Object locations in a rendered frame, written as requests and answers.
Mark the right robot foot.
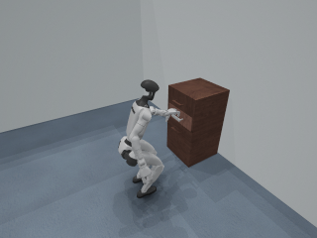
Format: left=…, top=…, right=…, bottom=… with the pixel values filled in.
left=137, top=185, right=157, bottom=198

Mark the robot right upper arm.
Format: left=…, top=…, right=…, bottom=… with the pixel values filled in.
left=129, top=108, right=152, bottom=143

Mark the robot left upper arm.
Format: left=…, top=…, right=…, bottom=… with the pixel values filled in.
left=138, top=98, right=156, bottom=115

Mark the right robot hand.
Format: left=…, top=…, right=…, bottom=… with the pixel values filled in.
left=140, top=166, right=153, bottom=185

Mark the robot foot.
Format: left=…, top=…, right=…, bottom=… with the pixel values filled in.
left=137, top=185, right=157, bottom=198
left=133, top=176, right=147, bottom=183

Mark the drawer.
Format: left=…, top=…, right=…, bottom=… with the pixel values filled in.
left=168, top=103, right=192, bottom=132

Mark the left robot hand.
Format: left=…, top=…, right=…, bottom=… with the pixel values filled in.
left=165, top=108, right=180, bottom=122

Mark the cabinet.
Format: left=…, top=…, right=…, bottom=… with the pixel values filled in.
left=166, top=77, right=230, bottom=168

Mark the left robot foot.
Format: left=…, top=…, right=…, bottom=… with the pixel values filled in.
left=133, top=176, right=147, bottom=183

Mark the right robot forearm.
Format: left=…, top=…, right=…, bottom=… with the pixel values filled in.
left=131, top=136, right=147, bottom=168

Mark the left robot forearm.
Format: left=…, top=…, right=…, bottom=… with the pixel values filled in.
left=151, top=106, right=169, bottom=117

